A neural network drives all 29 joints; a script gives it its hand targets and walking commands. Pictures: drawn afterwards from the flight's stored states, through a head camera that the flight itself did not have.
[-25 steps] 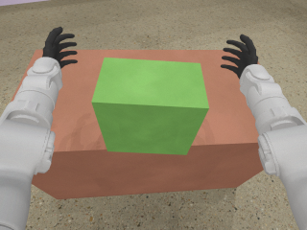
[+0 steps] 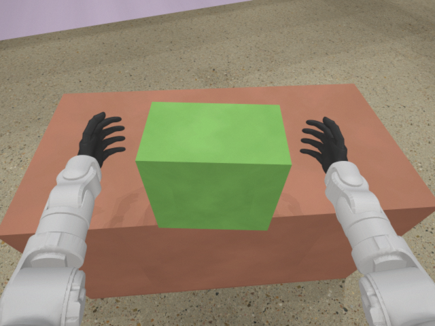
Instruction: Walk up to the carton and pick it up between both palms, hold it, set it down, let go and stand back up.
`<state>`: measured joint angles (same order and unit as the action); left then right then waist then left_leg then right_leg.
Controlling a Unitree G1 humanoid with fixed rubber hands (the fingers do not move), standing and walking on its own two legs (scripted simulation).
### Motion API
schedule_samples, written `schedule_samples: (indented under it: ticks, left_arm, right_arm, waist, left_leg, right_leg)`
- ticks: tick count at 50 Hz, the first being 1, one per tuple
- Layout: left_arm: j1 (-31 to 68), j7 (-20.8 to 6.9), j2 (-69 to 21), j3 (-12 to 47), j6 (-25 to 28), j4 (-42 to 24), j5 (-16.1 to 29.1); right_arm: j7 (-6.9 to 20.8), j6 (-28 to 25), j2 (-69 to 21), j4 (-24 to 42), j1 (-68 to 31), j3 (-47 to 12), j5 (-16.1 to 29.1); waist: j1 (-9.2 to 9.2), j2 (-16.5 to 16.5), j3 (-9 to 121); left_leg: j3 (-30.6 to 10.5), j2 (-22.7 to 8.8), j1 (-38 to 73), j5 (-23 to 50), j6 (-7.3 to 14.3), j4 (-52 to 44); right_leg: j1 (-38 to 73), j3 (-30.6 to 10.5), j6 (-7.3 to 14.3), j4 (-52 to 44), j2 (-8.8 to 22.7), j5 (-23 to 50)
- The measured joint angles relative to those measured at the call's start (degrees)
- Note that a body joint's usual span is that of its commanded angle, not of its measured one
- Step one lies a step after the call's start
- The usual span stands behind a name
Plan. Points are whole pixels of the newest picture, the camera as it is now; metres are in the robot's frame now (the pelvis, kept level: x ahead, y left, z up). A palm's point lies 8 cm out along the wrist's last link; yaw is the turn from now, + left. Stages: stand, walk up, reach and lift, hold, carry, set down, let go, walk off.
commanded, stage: set down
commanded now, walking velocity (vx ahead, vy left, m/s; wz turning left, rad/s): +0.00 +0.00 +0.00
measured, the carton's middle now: (214, 171) +0.43 +0.00 +0.00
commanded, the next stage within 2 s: none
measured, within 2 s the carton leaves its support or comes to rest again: neither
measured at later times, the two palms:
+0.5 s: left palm (94, 200) +0.33 +0.23 +0.05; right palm (337, 205) +0.31 -0.23 +0.04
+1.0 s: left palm (87, 253) +0.25 +0.24 -0.01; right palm (331, 243) +0.26 -0.21 -0.01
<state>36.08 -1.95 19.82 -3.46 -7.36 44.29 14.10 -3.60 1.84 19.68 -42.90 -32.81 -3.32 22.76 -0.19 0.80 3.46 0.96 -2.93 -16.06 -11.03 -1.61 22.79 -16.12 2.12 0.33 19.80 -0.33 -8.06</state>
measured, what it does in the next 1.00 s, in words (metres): stands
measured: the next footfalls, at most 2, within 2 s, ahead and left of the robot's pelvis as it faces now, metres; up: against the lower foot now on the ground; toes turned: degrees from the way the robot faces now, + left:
none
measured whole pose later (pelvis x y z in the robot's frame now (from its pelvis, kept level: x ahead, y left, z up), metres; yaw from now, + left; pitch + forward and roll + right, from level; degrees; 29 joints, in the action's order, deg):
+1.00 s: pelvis +0.01 +0.01 +0.00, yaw +0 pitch -3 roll -1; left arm -0.5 -0.5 14.9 1.3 12.9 33.7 13.5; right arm -1.4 -13.4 12.4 -32.7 1.1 0.2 14.4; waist 0.7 1.0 -1.2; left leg 1.0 -2.2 -6.5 -14.2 -1.3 24.1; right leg -7.0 2.1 0.0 22.2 0.4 -11.9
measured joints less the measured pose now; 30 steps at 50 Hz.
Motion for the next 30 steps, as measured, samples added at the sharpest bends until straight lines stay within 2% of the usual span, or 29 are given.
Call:
schedule_samples:
  ticks: [11,19,30]
  left_arm:
    - [-8.6,-0.3,-1.9,-1.0,1.4,-4.2,-1.8]
    - [-13.8,1.6,-2.6,0.9,5.0,-5.6,-0.2]
    - [-20.7,1.3,-4.4,1.7,9.9,-7.8,-0.7]
  right_arm:
    - [0.2,-1.9,-1.4,2.3,7.7,2.2,-2.2]
    - [1.9,-2.9,-2.8,5.3,13.5,3.5,-3.6]
    - [2.1,-6.8,-3.9,8.5,20.6,3.8,-5.1]
  waist:
    - [0.04,-0.7,-1.7]
    - [-0.04,-1.1,-2.0]
    - [-0.01,-0.1,-2.3]
  left_leg:
    - [0.1,0.3,4.8,-0.4,0.2,-0.3]
    - [0.5,0.7,4.6,-0.6,0.4,0.3]
    - [0.9,0.8,5.7,-1.3,0.5,0.4]
  right_leg:
    - [4.6,-0.1,-0.2,0.0,0.3,-0.6]
    - [3.8,-0.5,-0.3,1.6,0.7,-1.2]
    - [4.8,-0.9,-0.5,1.9,0.8,-1.9]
